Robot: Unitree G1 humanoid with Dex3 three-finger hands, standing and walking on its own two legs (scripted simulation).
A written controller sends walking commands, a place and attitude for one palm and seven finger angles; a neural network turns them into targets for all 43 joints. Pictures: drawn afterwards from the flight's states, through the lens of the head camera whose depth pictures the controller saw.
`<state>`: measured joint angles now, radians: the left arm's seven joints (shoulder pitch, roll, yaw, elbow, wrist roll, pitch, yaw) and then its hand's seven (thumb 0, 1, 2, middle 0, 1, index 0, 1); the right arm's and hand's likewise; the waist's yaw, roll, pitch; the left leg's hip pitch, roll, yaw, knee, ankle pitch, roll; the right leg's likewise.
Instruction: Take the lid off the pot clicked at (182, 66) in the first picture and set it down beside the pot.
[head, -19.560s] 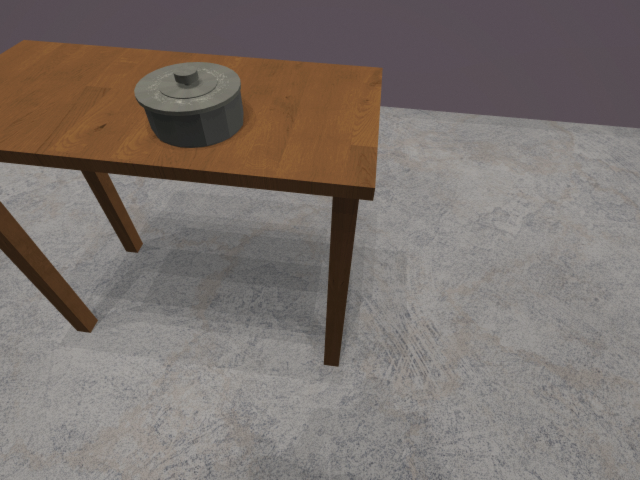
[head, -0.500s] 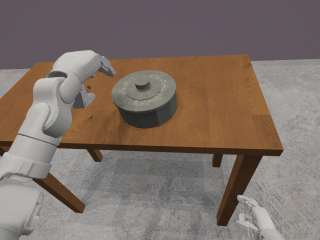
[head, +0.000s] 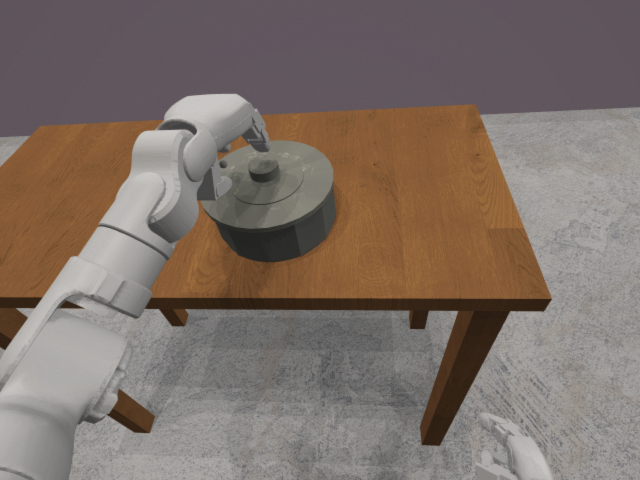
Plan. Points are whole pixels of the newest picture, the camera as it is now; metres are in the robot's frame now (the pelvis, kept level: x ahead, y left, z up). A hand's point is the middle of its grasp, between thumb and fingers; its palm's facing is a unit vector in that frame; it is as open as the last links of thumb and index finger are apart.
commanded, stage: move the open hand above the knob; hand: left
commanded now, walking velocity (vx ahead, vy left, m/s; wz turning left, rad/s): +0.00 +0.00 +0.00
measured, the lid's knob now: (263, 168) +0.49 +0.10 +0.14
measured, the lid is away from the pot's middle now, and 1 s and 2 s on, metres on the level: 0.00 0.00 0.00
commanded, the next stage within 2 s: lower the open fingers around the knob in 1.66 s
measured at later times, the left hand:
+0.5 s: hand (259, 134) +0.48 +0.09 +0.20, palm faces -0.20 -0.03 -0.98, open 9.8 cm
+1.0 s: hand (253, 130) +0.47 +0.09 +0.22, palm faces -0.16 -0.04 -0.99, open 9.8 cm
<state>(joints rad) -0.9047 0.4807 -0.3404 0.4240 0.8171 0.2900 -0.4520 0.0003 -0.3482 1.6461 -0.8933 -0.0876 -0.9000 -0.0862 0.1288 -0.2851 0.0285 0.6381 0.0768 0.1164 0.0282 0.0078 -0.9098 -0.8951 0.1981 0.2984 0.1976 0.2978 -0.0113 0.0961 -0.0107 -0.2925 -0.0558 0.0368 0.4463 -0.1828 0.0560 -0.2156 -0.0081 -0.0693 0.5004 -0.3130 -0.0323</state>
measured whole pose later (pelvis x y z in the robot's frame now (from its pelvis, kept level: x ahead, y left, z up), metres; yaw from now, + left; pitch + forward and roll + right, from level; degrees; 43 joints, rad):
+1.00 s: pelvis +0.01 +0.01 +0.00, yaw +0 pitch +4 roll +1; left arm -1.16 0.32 -0.38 0.76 0.84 0.34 -0.37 0.00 -0.35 1.65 -0.89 -0.09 -0.90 -0.09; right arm 0.12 -0.26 0.02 0.67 0.07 0.11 0.04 0.01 -0.91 -0.90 0.20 0.30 0.20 0.30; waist -0.02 0.08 -0.06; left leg -0.31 -0.07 0.04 0.41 -0.17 0.06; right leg -0.24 -0.02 -0.06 0.48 -0.31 -0.02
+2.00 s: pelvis +0.01 +0.01 +0.00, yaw +0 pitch +4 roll +1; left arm -1.09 0.35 -0.38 0.73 0.84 0.36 -0.45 0.00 -0.35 1.65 -0.89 -0.09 -0.90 -0.09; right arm 0.15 -0.27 0.03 0.65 0.07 0.14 0.03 0.01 -0.91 -0.89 0.20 0.30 0.20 0.30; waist -0.03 0.08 -0.05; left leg -0.31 -0.07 0.03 0.42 -0.18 0.06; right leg -0.23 -0.01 -0.07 0.46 -0.31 -0.02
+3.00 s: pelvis +0.01 +0.01 +0.00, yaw +0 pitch +4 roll +1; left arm -1.04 0.31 -0.37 0.78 0.83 0.34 -0.38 0.00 -0.17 1.28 -0.71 -0.44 -0.72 -0.43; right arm 0.18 -0.27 0.02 0.68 0.07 0.14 0.03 0.01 -0.91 -0.89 0.20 0.30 0.20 0.30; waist -0.04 0.08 -0.05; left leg -0.31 -0.06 0.04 0.42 -0.18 0.07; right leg -0.23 -0.01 -0.06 0.46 -0.30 -0.02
